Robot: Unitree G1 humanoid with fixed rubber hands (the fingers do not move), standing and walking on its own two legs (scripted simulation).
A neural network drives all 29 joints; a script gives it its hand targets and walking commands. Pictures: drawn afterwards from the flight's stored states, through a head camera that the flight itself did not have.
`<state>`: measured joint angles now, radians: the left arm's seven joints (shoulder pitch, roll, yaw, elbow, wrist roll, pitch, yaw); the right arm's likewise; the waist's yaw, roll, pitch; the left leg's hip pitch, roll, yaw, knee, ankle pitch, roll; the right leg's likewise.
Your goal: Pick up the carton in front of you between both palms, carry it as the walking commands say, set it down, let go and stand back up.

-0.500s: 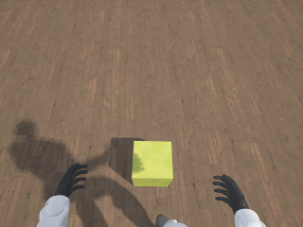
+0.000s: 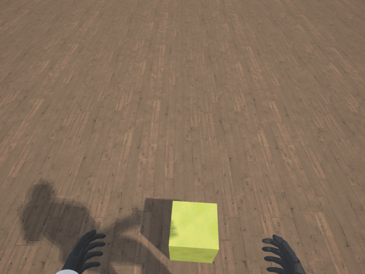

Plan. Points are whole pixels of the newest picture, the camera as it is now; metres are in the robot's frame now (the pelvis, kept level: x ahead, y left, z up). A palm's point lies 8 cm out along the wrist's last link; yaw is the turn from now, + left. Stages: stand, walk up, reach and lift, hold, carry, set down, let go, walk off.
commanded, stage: let go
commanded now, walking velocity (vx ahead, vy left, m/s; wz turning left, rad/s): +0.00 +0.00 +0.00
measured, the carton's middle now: (192, 232) +0.43 -0.06 -0.65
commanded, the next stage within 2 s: stand in 0.10 s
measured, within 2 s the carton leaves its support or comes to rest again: neither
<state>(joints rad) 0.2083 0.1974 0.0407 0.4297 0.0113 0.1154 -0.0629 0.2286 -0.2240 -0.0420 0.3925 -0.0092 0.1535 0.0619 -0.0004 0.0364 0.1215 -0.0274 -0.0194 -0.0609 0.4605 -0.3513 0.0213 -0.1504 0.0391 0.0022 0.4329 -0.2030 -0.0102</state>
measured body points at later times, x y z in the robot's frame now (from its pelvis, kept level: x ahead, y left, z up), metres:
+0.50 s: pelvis +0.02 -0.01 -0.01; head +0.03 -0.02 +0.44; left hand +0.16 +0.29 -0.09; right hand +0.16 -0.30 -0.11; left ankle -0.06 +0.11 -0.74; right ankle +0.02 -0.11 -0.74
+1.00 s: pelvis +0.01 -0.01 +0.00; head +0.01 -0.02 +0.45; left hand +0.13 +0.29 -0.10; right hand +0.14 -0.31 -0.11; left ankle -0.06 +0.11 -0.74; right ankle +0.02 -0.11 -0.74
